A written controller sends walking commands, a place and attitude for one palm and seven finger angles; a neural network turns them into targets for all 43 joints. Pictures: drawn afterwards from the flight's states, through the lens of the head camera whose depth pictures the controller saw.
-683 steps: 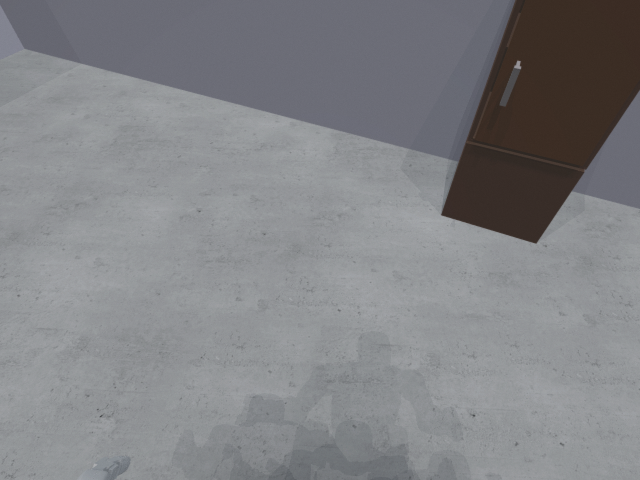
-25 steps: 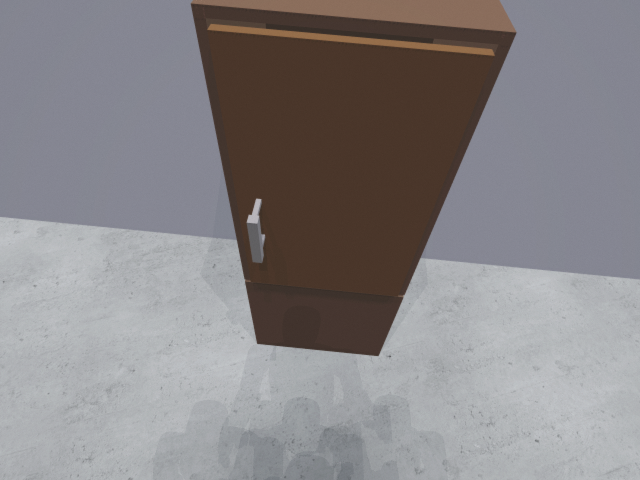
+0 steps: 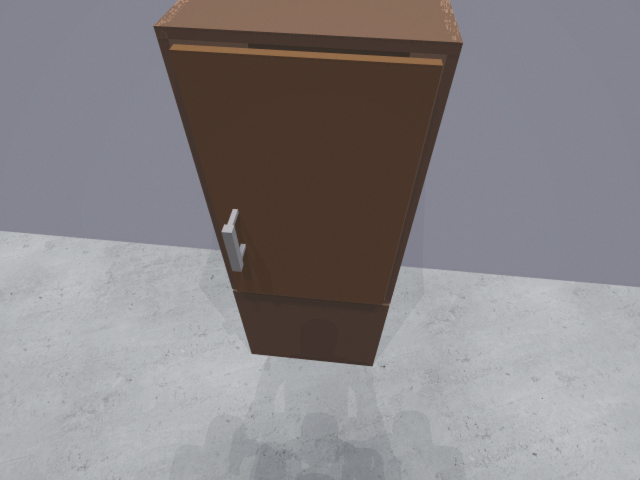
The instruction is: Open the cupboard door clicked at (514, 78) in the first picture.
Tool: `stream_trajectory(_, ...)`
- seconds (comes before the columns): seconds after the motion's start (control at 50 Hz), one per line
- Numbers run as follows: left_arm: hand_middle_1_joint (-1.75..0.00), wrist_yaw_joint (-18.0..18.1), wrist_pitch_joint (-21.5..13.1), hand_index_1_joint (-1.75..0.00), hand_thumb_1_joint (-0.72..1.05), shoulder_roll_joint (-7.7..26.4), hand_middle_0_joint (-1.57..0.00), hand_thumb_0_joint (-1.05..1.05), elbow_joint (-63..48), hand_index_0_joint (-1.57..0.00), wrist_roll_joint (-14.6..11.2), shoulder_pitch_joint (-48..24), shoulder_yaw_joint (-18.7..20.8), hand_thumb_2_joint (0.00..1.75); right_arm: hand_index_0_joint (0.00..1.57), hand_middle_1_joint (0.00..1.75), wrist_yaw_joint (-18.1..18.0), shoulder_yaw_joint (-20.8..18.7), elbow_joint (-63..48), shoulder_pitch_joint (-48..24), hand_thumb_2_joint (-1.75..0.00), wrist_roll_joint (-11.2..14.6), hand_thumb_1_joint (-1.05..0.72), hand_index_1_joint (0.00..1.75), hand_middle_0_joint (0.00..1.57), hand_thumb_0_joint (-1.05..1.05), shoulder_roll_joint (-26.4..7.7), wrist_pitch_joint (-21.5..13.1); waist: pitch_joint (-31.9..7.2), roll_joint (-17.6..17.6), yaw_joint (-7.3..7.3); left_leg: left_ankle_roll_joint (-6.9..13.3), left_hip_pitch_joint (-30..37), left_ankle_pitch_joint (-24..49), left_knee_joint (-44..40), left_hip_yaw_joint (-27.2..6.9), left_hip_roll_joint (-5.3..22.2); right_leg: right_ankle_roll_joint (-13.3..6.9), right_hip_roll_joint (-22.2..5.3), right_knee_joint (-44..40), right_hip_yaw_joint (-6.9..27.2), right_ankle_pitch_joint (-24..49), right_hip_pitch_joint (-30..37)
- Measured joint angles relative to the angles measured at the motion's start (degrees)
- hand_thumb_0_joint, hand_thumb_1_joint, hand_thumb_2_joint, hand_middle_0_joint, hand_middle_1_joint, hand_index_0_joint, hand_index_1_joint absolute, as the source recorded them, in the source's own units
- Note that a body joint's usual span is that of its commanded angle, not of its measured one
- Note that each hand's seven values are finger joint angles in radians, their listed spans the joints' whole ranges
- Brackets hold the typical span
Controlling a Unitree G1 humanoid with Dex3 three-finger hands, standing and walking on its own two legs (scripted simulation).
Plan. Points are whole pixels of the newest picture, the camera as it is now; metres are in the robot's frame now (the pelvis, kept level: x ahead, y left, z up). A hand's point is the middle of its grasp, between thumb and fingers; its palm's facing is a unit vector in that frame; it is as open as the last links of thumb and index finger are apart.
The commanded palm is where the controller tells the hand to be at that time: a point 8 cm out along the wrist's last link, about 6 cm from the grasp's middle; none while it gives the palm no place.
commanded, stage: come to a stop and stand still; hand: left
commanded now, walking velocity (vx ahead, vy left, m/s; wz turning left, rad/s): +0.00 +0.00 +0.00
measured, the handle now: (235, 241) +0.55 +0.20 -0.11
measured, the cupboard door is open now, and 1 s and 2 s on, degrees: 0 0 0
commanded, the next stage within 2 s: look again from close up in 0.14 s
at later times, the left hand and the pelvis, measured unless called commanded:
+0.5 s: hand out of the picture +0.03 +0.22 -0.17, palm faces +0.02 -0.97 -0.22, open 7.3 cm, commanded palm none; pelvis +0.01 +0.04 +0.00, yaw -1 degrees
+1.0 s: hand (148, 469) +0.15 +0.23 -0.10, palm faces +0.22 -0.96 -0.17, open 7.4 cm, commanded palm +0.13 +0.28 -0.07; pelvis +0.01 +0.04 -0.01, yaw +0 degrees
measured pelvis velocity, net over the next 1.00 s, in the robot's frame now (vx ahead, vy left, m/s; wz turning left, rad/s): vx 0.01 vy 0.04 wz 0.00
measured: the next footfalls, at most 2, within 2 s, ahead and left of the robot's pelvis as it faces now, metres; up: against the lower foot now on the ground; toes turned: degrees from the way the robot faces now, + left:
none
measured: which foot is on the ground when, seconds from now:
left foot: down 0.00-1.00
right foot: down 0.00-1.00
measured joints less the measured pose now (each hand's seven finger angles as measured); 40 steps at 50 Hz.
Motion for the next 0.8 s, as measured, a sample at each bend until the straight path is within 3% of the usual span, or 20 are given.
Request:
stream_trajectory(0.18,-0.3,0.0,-0.19,-0.3,0.92,-1.23,-0.19,0.01,1.26,-0.2,-0.02,1.43,-0.07,0.9,0.2,0.29,-0.39,0.23,0.16,0.23,-0.9,0.17,-0.91,0.3,0.2,0.0,1.56,-0.75,0.15,-0.66,0.36,-0.11,0.46,-0.36,-0.35,-0.05,-0.05,0.14,-0.03,-0.61,-0.08,-0.23,0.63)
stream_trajectory(0.22,-0.3,0.79,-1.0,-0.3,0.92,-2.13,-0.2,0.01,1.15,-0.2,0.17,1.91,-0.49,0.9,0.2,0.29,-0.01,-0.01,-1.01,-0.63,-0.9,0.46,-0.91,0.3,0.2,0.0,0.92,-0.18,0.12,0.37,0.72,0.85,-1.93,-3.39,4.71,-0.29,0.25,0.48,0.46,-0.58,0.05,0.01,-0.04)
stream_trajectory(0.3,-0.3,0.91,-1.41,-0.3,0.92,-3.39,-0.2,0.01,0.73,-0.2,0.55,3.33,-1.09,0.9,0.2,0.29,0.03,-0.8,-4.48,-1.75,-0.9,0.23,-0.92,0.3,0.2,0.01,-1.13,-0.24,-0.54,2.68,-0.5,2.6,-2.8,-5.56,7.52,-0.46,-1.01,1.14,0.54,2.33,0.25,-1.36,-1.67)
stream_trajectory(0.5,-0.3,0.77,-0.44,-0.3,0.92,-0.52,-0.2,0.01,-0.56,-0.2,0.32,1.3,-0.62,0.9,0.2,0.29,-0.44,0.08,-5.5,-1.75,-0.9,0.16,-0.94,0.3,0.2,0.02,-2.49,-1.66,-1.82,1.45,0.42,4.58,0.53,-5.47,4.89,1.6,-4.66,3.43,-3.09,3.61,2.23,-2.69,-0.44)
stream_trajectory(0.8,-0.3,0.28,-0.19,-0.3,0.91,1.58,-0.19,0.0,-0.81,-0.2,0.22,-1.24,-0.81,0.9,0.2,0.29,0.08,0.74,-3.83,-3.77,-0.9,0.31,-0.92,0.3,0.2,0.0,-3.04,-1.91,-0.46,0.72,0.32,4.98,2.32,-4.05,1.51,2.46,-5.45,3.92,-3.71,1.84,3.07,-1.87,0.35)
